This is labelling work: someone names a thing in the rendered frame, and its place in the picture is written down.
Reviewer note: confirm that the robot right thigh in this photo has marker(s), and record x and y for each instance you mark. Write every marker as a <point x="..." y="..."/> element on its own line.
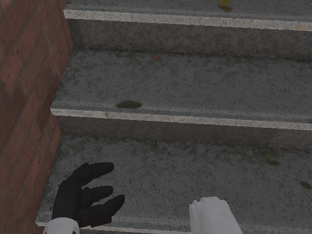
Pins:
<point x="212" y="216"/>

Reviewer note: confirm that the robot left hand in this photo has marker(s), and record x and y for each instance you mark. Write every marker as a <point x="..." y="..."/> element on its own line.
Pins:
<point x="73" y="202"/>

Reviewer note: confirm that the robot left forearm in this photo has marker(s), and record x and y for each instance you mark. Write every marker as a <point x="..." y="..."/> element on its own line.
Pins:
<point x="62" y="225"/>

